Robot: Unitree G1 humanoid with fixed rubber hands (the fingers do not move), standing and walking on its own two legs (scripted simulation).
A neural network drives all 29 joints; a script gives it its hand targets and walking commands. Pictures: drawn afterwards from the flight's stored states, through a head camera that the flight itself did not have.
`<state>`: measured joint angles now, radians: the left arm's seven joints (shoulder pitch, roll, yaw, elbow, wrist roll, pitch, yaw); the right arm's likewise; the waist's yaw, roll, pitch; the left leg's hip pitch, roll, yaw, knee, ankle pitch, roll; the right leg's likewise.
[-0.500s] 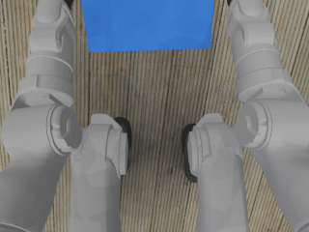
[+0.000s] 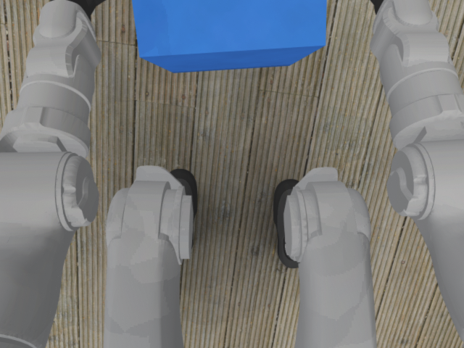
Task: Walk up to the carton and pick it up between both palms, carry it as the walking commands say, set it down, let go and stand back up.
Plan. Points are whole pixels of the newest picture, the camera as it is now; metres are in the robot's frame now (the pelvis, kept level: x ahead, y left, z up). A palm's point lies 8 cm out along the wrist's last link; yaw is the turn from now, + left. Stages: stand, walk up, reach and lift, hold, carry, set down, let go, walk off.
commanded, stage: set down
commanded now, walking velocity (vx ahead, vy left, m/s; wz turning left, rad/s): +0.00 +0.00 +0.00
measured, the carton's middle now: out of the picture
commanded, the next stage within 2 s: let go in 1.34 s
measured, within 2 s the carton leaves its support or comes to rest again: neither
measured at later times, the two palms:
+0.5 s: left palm out of the picture +0.54 +0.22 -0.03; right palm out of the picture +0.56 -0.18 -0.03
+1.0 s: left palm out of the picture +0.53 +0.24 +0.12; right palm out of the picture +0.56 -0.19 +0.12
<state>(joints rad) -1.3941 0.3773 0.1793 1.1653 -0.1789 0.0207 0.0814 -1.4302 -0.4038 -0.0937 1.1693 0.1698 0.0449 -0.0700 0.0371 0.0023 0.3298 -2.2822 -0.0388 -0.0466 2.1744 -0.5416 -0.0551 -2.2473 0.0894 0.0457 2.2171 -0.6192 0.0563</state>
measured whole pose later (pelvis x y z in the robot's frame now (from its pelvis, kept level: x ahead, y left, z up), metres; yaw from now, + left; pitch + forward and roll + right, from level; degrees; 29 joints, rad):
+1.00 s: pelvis +0.03 +0.00 +0.22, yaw +0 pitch +47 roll +0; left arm -1.08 0.30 0.32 0.79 -0.05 0.18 0.01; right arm -1.13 -0.33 -0.26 0.84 0.04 0.19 0.01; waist 0.03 -0.01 -0.07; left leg -1.81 -0.02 -0.05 1.38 -0.39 -0.04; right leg -1.78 0.05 0.05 1.41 -0.45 0.03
